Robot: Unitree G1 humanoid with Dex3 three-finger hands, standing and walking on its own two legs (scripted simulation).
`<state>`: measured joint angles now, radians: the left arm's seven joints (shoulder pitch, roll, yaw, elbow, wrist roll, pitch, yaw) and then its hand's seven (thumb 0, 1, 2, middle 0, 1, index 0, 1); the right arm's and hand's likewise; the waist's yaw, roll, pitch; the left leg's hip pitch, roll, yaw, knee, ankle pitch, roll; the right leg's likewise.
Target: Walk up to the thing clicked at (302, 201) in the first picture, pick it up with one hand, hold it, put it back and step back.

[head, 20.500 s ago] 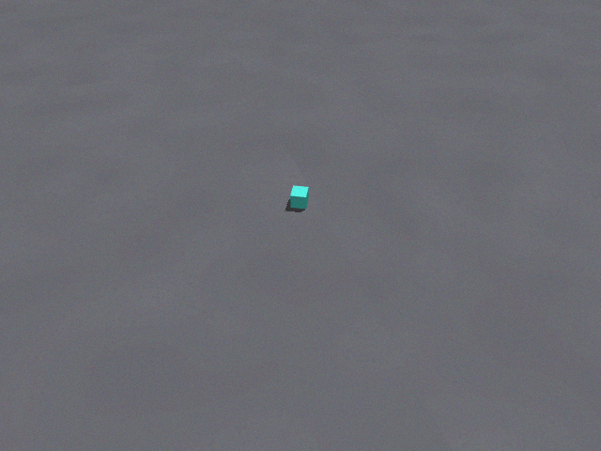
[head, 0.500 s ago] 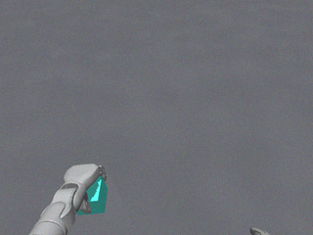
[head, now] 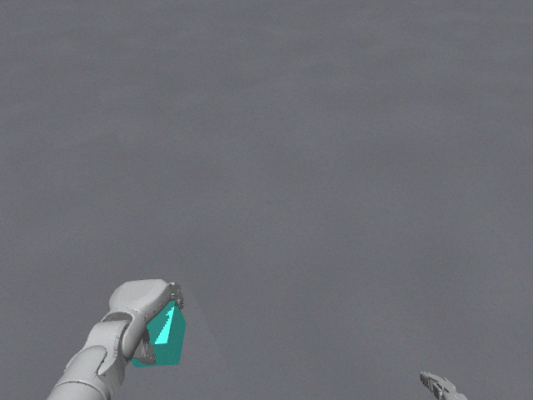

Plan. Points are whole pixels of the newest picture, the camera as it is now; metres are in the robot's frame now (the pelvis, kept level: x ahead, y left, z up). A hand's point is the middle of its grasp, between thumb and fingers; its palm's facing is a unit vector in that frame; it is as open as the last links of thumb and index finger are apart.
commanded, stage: hold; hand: left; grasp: from above
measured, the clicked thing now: (155, 333) +0.29 +0.22 -0.09
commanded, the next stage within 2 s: crouch in 0.74 s
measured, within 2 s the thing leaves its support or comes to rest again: neither
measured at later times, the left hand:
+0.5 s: hand (145, 325) +0.28 +0.22 -0.04, palm faces -0.48 -0.05 -0.87, open 10.4 cm
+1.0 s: hand (147, 324) +0.28 +0.22 -0.05, palm faces -0.48 -0.06 -0.87, open 10.5 cm
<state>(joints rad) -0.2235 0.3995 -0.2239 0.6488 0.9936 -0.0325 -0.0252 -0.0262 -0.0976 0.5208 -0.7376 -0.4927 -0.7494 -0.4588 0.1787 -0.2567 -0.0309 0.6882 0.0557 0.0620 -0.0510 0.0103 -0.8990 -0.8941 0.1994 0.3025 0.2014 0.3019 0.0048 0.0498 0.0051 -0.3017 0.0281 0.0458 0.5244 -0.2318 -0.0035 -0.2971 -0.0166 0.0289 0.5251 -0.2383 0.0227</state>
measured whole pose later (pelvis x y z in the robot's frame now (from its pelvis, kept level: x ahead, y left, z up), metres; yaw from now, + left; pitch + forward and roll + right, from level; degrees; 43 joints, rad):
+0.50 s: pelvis +0.00 +0.00 +0.00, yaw +0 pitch +0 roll +0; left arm -0.20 0.41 -0.22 0.59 0.99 -0.04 -0.07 -0.03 -0.09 0.52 -0.73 -0.49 -0.74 -0.46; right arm 0.15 -0.25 -0.02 0.69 0.06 0.07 -0.06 0.01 -0.90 -0.89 0.20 0.30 0.20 0.30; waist 0.02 0.05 0.01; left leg -0.27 0.03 0.04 0.49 -0.22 0.00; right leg -0.26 -0.02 0.03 0.49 -0.23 0.02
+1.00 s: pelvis +0.01 +0.00 +0.00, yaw +0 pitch +1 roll +0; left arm -0.19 0.40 -0.20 0.62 1.00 -0.04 -0.03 -0.03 -0.09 0.52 -0.72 -0.50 -0.73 -0.48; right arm 0.16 -0.25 -0.03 0.69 0.06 0.09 -0.06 0.01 -0.89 -0.89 0.20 0.30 0.20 0.30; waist 0.01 0.05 0.01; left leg -0.27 0.03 0.04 0.48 -0.22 -0.01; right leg -0.26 -0.02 0.02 0.49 -0.24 0.02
